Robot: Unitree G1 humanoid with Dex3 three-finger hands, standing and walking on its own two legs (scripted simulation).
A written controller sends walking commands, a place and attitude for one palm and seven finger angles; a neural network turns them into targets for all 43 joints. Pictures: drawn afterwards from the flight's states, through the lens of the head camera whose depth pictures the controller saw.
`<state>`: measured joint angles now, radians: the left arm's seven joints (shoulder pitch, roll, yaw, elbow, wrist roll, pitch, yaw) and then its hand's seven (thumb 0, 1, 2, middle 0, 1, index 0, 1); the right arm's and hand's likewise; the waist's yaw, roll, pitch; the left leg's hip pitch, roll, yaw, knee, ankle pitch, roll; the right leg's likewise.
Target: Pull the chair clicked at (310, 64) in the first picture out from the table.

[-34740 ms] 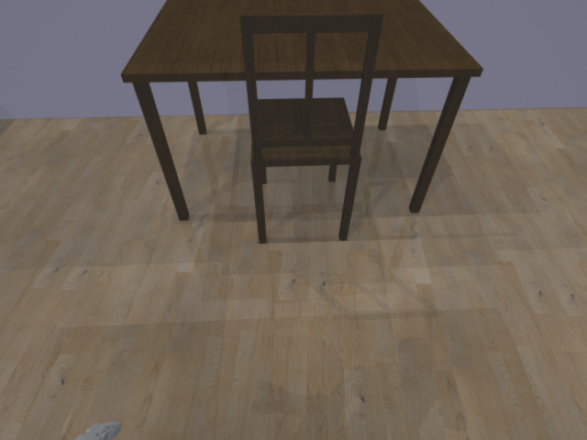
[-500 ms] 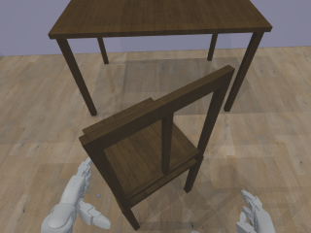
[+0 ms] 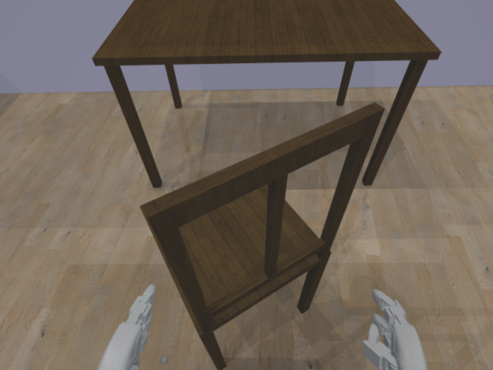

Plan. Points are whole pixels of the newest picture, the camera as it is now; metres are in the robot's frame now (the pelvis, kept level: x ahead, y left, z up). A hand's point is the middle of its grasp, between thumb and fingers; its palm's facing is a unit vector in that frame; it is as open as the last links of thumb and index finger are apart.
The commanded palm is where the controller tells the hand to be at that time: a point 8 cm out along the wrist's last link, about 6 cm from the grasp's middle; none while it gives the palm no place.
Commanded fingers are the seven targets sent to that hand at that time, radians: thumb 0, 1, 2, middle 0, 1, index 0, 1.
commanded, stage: draw the fingers out of the gap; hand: left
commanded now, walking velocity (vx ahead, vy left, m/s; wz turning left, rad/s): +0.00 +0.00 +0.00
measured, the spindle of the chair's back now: (273, 234) +0.36 -0.03 -0.01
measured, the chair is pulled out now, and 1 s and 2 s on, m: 0.61 0.61 0.61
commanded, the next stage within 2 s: draw the hand back to the body in 0.10 s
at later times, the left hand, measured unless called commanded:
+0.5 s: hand (138, 339) +0.16 +0.15 +0.06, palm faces +0.06 -1.00 -0.06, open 17.5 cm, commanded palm +0.11 +0.21 +0.06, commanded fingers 0.00 -0.55 0.20 0.00 0.00 0.00 0.00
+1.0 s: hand (70, 313) +0.18 +0.22 +0.12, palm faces +0.32 -0.86 -0.39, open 15.2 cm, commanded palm +0.14 +0.26 +0.15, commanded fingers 0.00 0.17 0.55 -0.10 -0.15 -0.10 -0.15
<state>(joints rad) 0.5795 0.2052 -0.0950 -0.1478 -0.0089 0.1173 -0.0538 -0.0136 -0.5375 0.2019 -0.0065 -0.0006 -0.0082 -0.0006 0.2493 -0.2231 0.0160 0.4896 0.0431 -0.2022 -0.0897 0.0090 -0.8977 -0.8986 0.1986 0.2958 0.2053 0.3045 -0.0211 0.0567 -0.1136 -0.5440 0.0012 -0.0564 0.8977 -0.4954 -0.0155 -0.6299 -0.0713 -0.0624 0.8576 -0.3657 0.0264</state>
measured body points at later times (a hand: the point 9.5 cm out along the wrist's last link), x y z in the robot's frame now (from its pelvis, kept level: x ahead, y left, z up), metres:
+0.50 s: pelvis -0.01 -0.01 -0.02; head +0.03 -0.01 +0.43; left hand +0.15 +0.20 +0.07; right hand +0.18 -0.24 -0.09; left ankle -0.02 +0.13 -0.69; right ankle +0.04 -0.14 -0.69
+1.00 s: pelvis +0.02 +0.00 +0.02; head +0.00 -0.03 +0.47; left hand +0.16 +0.26 +0.14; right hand +0.20 -0.23 -0.05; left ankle -0.03 +0.13 -0.69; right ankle +0.04 -0.14 -0.69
